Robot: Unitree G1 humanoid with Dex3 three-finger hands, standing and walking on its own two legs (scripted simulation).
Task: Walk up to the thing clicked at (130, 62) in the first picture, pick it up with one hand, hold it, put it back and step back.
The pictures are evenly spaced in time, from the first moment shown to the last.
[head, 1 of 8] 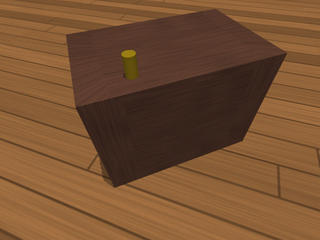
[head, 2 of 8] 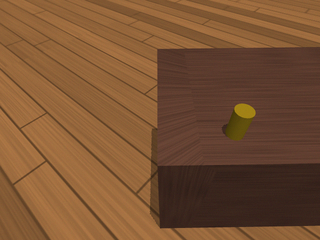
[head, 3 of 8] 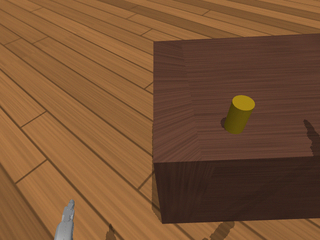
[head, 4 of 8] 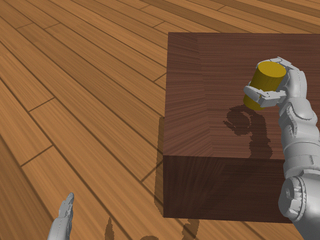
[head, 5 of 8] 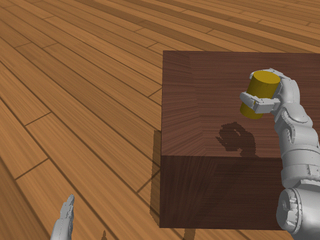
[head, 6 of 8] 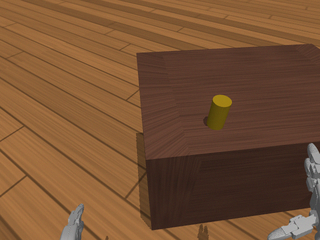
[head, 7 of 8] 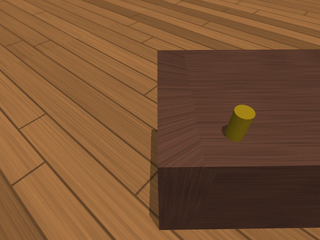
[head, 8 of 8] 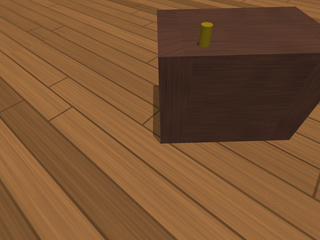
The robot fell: no
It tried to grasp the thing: yes
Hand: right
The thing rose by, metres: 0.24
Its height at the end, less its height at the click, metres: +0.00
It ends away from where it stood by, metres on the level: 0.00
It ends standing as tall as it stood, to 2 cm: yes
